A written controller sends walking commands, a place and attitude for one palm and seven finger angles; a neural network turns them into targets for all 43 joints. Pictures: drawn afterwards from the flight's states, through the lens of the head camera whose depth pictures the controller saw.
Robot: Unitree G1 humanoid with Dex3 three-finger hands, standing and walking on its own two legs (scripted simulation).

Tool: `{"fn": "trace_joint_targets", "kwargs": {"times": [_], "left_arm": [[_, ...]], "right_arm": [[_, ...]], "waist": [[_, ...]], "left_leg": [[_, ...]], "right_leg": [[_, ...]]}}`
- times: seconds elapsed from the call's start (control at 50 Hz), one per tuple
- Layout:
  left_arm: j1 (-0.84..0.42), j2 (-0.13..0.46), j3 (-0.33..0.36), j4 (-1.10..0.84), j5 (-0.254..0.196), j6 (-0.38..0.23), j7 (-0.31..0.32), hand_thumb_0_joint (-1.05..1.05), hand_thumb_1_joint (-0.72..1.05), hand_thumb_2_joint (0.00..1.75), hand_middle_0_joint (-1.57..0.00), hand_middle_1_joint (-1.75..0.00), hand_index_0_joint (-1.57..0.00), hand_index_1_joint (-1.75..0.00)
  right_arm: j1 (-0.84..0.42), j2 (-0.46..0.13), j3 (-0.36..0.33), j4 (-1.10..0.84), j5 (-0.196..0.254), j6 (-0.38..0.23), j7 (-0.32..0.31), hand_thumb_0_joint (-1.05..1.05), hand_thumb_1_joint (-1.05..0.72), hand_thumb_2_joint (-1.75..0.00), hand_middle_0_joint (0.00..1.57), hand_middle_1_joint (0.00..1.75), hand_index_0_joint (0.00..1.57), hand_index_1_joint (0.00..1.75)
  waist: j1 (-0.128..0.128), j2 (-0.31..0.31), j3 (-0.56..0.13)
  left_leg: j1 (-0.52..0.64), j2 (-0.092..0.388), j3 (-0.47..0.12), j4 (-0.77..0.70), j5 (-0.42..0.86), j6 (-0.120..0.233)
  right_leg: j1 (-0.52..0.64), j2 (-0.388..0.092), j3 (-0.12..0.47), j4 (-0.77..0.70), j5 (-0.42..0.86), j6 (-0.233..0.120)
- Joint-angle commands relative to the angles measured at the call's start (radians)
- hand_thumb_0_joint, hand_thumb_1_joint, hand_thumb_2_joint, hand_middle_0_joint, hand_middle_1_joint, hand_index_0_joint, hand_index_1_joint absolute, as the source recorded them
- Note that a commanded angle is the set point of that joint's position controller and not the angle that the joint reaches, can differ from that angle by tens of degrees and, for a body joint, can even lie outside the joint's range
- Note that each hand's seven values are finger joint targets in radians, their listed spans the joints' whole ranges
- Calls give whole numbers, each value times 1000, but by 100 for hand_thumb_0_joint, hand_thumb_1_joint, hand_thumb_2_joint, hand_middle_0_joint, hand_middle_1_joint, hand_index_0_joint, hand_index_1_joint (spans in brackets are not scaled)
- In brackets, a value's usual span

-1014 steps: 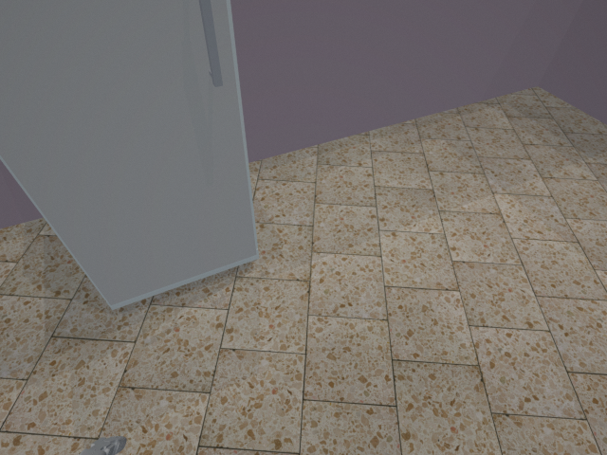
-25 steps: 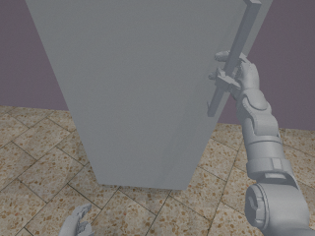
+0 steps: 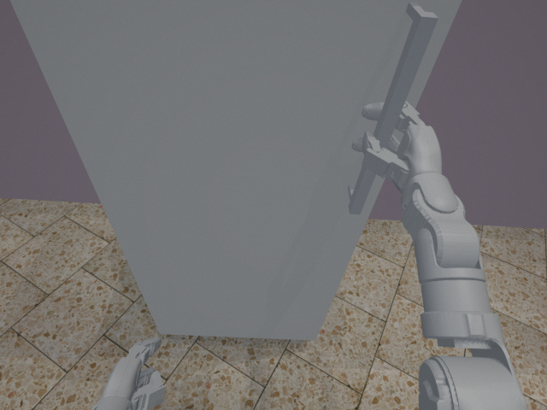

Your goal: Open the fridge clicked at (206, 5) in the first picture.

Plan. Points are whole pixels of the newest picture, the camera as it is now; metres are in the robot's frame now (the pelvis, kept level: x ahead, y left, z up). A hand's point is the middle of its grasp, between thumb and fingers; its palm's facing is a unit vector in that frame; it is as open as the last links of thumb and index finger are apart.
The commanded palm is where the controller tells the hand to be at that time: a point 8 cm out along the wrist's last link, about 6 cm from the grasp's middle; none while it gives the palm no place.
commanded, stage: pull the door a little, standing still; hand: right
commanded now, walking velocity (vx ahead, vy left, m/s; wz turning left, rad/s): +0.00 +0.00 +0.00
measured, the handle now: (378, 128) +0.46 -0.12 +0.21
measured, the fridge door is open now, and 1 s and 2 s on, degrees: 0 15 40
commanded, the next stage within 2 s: walk backward, drawing the door open in 0.36 s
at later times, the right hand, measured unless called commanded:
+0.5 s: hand (373, 195) +0.33 -0.09 +0.20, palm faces -0.10 +0.99 -0.09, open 6.5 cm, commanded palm +0.30 -0.14 +0.20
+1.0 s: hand (368, 222) +0.29 -0.08 +0.19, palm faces +0.03 +0.97 -0.26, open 7.0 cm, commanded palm +0.26 -0.13 +0.20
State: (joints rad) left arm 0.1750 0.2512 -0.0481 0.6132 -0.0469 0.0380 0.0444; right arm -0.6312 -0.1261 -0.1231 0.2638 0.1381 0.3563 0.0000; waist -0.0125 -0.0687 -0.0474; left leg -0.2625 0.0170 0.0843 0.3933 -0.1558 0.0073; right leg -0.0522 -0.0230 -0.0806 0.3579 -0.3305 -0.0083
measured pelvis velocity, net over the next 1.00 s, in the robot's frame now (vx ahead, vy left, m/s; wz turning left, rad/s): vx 0.01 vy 0.02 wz -0.02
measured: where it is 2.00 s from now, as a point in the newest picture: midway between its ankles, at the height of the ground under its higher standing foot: outside the picture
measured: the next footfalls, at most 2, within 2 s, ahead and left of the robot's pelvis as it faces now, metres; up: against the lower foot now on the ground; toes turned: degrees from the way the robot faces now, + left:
right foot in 1.00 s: +0.05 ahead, -0.12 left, +0.00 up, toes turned -2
left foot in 1.26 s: +0.05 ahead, +0.16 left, +0.00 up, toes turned -7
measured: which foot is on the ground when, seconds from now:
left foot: down 0.00-1.00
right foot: down 0.00-0.78, up 0.80-0.98, down 1.00-1.00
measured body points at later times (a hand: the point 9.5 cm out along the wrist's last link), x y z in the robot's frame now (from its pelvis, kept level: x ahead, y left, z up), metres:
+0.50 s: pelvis +0.05 +0.00 +0.00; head +0.04 +0.03 +0.45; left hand +0.23 +0.22 -0.09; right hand +0.33 -0.14 +0.21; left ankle +0.03 +0.12 -0.74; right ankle -0.09 -0.12 -0.73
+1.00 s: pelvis +0.01 +0.02 -0.01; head +0.08 +0.04 +0.44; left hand +0.21 +0.23 -0.10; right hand +0.29 -0.13 +0.21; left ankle +0.03 +0.12 -0.74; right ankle +0.01 -0.12 -0.73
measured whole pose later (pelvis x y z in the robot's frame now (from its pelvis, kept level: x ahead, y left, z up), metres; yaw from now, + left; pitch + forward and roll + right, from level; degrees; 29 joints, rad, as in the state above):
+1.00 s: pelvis +0.01 +0.02 -0.01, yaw -1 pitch +2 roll -1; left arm 0.09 0.19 -0.04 0.50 0.03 0.06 0.06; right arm 0.06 -0.20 0.01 -0.57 -0.03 -0.05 -0.07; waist 0.03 -0.04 0.11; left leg -0.32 0.03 0.09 0.52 -0.24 0.03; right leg -0.37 -0.02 0.00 0.64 -0.20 0.00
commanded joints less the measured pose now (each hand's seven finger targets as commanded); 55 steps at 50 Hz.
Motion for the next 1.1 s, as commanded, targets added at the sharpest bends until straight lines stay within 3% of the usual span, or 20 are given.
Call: {"fn": "trace_joint_targets", "kwargs": {"times": [0.0, 0.18, 0.34, 0.44, 0.46, 0.48, 0.52, 0.6, 0.64, 0.68, 0.72, 0.74, 0.76, 0.78, 0.84, 0.94, 0.96, 0.98, 1.02, 1.08], "left_arm": [[-107, 85, 33, -168, 6, -43, 1, 0, 90, 90, -20, -30, -20, -30], [-150, 76, 27, -228, 9, -17, -25, 0, 90, 90, -20, -30, -20, -30], [-204, 60, 24, -286, 1, 1, -59, 0, 90, 90, -20, -30, -20, -30], [-234, 58, 22, -288, -2, 9, -68, 0, 90, 90, -20, -30, -20, -30], [-142, 86, 28, -308, 25, 3, -31, 0, 90, 90, -20, -30, -20, -30], [-119, 63, 37, -258, 33, 6, -16, 0, 90, 90, -20, -30, -20, -30], [-110, 55, 36, -260, 50, 15, -2, 0, 90, 90, -20, -30, -20, -30], [-99, 63, 45, -264, 62, 28, 5, 0, 90, 90, -20, -30, -20, -30], [-116, 43, 50, -282, 68, 22, -5, 0, 90, 90, -20, -30, -20, -30], [-136, 33, 50, -291, 73, 7, -12, 0, 90, 90, -20, -30, -20, -30], [-138, 32, 50, -290, 69, -6, -15, 0, 90, 90, -20, -30, -20, -30], [-137, 31, 53, -291, 68, -9, -14, 0, 90, 90, -20, -30, -20, -30], [-147, 26, 56, -294, 67, -16, -8, 0, 90, 90, -20, -30, -20, -30], [-159, 5, 48, -295, 67, -29, -2, 0, 90, 90, -20, -30, -20, -30], [-149, -39, 5, -277, 92, -27, 5, 0, 90, 90, -20, -30, -20, -30], [-152, -24, 29, -267, 73, -39, 23, 0, 90, 90, -20, -30, -20, -30], [-140, -17, 38, -259, 69, -48, 24, 0, 90, 90, -20, -30, -20, -30], [-136, 10, 54, -260, 66, -56, 23, 0, 90, 90, -20, -30, -20, -30], [-136, -2, 56, -273, 63, -78, -5, 0, 90, 90, -20, -30, -20, -30], [-131, -13, 60, -193, 61, -129, -35, 0, 90, 90, -20, -30, -20, -30]], "right_arm": [[-298, -132, -37, -283, 9, -64, 19, 0, -90, -90, 45, 140, 45, 140], [-65, -133, -44, -547, 14, -52, 46, 0, -90, -90, 45, 140, 45, 140], [384, -114, -24, -911, 32, 15, 52, 0, -90, -90, 45, 140, 45, 140], [543, -188, -66, -1167, 35, 62, 44, 0, -90, -90, 45, 140, 45, 140], [83, -343, -36, -1232, -59, -175, -15, 0, -90, -90, 45, 140, 45, 140], [358, -240, -31, -978, -59, -246, -37, 0, -90, -90, 45, 140, 45, 140], [521, -178, 36, -993, -79, -336, -35, 0, -90, -90, 45, 140, 45, 140], [530, -197, 49, -1066, -97, -435, -43, 0, -90, -90, 45, 140, 45, 140], [555, -177, 60, -1092, -105, -457, -47, 0, -90, -90, 45, 140, 45, 140], [553, -172, 60, -1112, -111, -476, -53, 0, -90, -90, 45, 140, 45, 140], [570, -171, 54, -1110, -108, -493, -57, 0, -90, -90, 45, 140, 45, 140], [590, -185, 34, -1100, -109, -508, -59, 0, -90, -90, 45, 140, 45, 140], [607, -204, 7, -1096, -110, -525, -60, 0, -90, -90, 45, 140, 45, 140], [629, -219, -32, -1071, -112, -541, -62, 0, -90, -90, 45, 140, 45, 140], [590, -180, -9, -1096, -144, -552, -74, 0, -90, -90, 45, 140, 45, 140], [525, -169, 46, -1146, -133, -549, -84, 0, -90, -90, 45, 140, 45, 140], [503, -171, 58, -1142, -134, -555, -87, 0, -90, -90, 45, 140, 45, 140], [477, -166, 74, -1133, -137, -557, -86, 0, -90, -90, 45, 140, 45, 140], [406, -175, 82, -1122, -152, -555, -92, 0, -90, -90, 45, 140, 45, 140], [352, -201, 41, -1075, -170, -558, -99, 0, -90, -90, 45, 140, 45, 140]], "waist": [[-31, 107, -380], [-59, 97, -382], [-86, 77, -335], [-84, 61, -295], [61, 98, -142], [49, 184, -143], [33, 171, -164], [44, -24, -268], [37, -31, -274], [27, -7, -226], [24, 40, -211], [11, 118, -220], [-12, 262, -232], [-40, 369, -234], [-12, 222, -240], [18, 224, -273], [28, 179, -263], [32, 61, -252], [31, -138, -236], [35, -107, -228]], "left_leg": [[386, 2, -33, 70, 582, 38], [416, 4, -38, 92, 613, 40], [393, 6, -35, 121, 597, 38], [350, 3, -39, 134, 593, 33], [216, 58, -138, 58, 611, 17], [149, 89, -134, 55, 549, 41], [139, 100, -109, 82, 629, 49], [89, 64, -61, 211, 604, 13], [9, 10, -43, 252, 323, -6], [16, -5, -32, 191, 280, -2], [122, 31, -47, 138, 491, 19], [253, 98, -91, 118, 765, 66], [395, 225, -176, 108, 1105, 144], [393, 324, -223, 75, 1176, 183], [293, 303, -136, 83, 983, 164], [144, 193, -34, 90, 573, 80], [68, 155, -14, 133, 432, 43], [-24, 58, 14, 234, 231, -14], [-221, -45, -68, 546, -369, -30], [-275, -13, -129, 543, -321, -9]], "right_leg": [[-45, 18, 27, 17, 626, 7], [-49, 7, 41, 30, 714, 13], [-91, 4, 59, 59, 722, 9], [-110, 8, 67, 82, 683, -2], [-161, -10, 83, 158, 557, -24], [-140, -10, 108, 195, 491, -30], [-112, -19, 124, 191, 527, -21], [35, -80, 161, 153, 930, -6], [118, -127, 182, 138, 1149, -14], [92, -129, 157, 161, 1190, -2], [-10, -101, 127, 233, 1071, 18], [-159, -51, 97, 366, 775, 37], [-376, 45, 78, 536, 209, 48], [-462, 81, 140, 653, -172, 19], [-401, 26, 107, 580, -111, 15], [-133, 17, 52, 225, 187, 15], [-42, -16, 70, 144, 349, 3], [20, -131, 221, 72, 632, -48], [120, -347, 524, 0, 1118, -192], [200, -307, 404, 110, 1138, -178]]}}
